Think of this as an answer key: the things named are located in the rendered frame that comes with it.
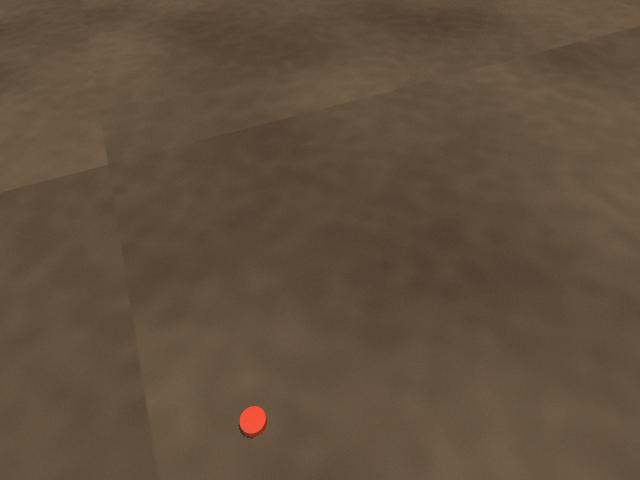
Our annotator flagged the tin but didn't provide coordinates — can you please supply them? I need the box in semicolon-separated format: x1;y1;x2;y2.
239;406;267;437

